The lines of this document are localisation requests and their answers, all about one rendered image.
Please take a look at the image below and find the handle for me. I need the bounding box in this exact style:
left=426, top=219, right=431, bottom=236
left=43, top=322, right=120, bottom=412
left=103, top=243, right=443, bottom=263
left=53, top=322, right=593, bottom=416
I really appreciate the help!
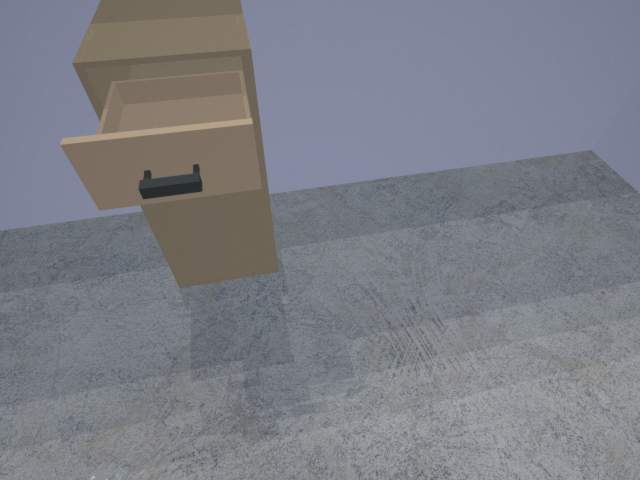
left=139, top=164, right=202, bottom=199

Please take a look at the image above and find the drawer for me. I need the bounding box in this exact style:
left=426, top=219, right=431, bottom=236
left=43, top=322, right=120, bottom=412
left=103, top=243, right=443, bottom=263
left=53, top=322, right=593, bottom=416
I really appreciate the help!
left=60, top=70, right=262, bottom=211

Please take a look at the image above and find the cabinet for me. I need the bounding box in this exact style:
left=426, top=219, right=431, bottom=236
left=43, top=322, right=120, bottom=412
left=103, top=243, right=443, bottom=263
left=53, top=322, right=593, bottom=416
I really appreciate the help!
left=72, top=0, right=279, bottom=288

